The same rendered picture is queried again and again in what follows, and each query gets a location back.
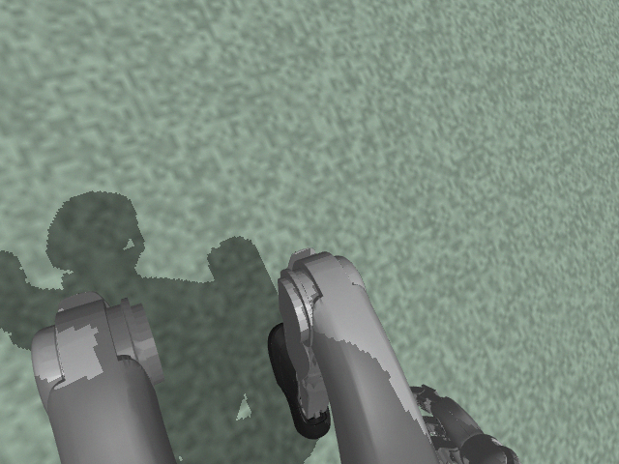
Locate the right robot hand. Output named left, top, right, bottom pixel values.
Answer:
left=410, top=385, right=485, bottom=464

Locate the right robot foot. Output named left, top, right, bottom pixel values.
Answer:
left=268, top=323, right=331, bottom=440

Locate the right robot arm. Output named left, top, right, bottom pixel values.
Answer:
left=459, top=434, right=521, bottom=464

